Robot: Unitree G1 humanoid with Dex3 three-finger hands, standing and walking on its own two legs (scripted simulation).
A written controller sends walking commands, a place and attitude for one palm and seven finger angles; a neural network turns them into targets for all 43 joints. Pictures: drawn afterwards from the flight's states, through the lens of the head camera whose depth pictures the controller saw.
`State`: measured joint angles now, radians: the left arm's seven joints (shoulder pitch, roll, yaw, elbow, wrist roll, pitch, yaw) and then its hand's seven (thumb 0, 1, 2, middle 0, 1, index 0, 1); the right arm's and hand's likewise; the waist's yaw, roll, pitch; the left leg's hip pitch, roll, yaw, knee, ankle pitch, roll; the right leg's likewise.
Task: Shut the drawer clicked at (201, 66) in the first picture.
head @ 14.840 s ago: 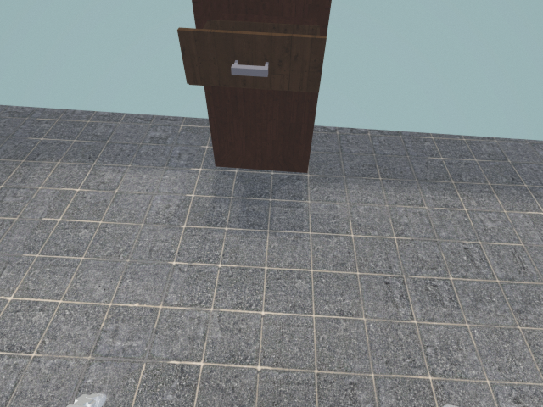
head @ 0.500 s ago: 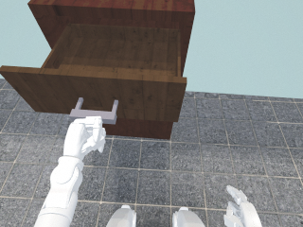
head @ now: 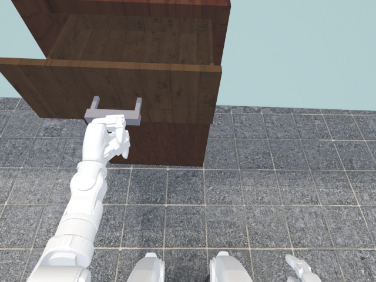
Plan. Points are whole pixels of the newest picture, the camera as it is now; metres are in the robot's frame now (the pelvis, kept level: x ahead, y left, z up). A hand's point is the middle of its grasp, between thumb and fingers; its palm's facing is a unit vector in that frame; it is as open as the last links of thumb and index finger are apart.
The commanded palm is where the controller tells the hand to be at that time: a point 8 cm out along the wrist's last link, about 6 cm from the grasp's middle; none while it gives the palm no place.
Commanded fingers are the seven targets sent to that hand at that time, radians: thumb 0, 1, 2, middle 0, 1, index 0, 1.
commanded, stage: push the drawer shut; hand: left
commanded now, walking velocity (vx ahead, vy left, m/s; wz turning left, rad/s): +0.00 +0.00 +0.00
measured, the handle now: (115, 109) +0.48 +0.16 +0.05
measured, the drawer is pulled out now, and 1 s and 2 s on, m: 0.18 0.05 0.00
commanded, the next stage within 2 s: pull the fist back off the drawer in 1.78 s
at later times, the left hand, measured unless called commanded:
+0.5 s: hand (129, 115) +0.47 +0.13 +0.04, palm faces -0.04 -1.00 -0.04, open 3.1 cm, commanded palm +0.46 +0.18 +0.05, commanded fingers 0.00 0.90 0.90 -1.40 -1.60 -1.40 -1.60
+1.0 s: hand (134, 93) +0.54 +0.13 +0.05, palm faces -0.03 -1.00 -0.04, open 3.1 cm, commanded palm +0.52 +0.18 +0.05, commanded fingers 0.00 0.90 0.90 -1.40 -1.60 -1.40 -1.60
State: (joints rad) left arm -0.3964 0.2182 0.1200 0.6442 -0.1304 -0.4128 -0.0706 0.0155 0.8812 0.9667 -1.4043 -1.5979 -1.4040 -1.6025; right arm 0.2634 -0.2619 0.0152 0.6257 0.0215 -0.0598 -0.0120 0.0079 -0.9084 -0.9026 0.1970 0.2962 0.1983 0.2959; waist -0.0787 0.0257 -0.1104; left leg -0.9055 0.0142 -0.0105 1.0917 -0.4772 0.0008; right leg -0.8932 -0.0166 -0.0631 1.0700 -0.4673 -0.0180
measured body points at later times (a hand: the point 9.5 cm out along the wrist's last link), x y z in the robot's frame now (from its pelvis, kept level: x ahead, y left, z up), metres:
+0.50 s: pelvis +0.00 +0.01 +0.00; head +0.12 +0.01 +0.43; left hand +0.47 +0.19 +0.05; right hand +0.05 -0.26 -0.12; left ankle +0.03 +0.12 -0.66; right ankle +0.03 -0.11 -0.66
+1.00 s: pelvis +0.00 +0.01 -0.02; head +0.15 +0.02 +0.41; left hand +0.53 +0.18 +0.05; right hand +0.00 -0.26 -0.13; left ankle +0.03 +0.12 -0.66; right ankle +0.03 -0.11 -0.66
